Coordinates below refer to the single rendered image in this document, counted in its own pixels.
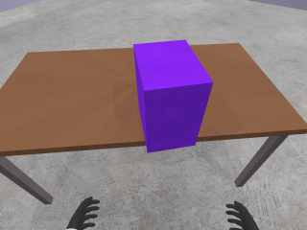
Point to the table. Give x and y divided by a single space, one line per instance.
60 101

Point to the carton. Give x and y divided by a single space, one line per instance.
173 90

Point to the left robot hand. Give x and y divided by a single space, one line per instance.
79 217

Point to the right robot hand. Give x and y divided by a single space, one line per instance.
246 220

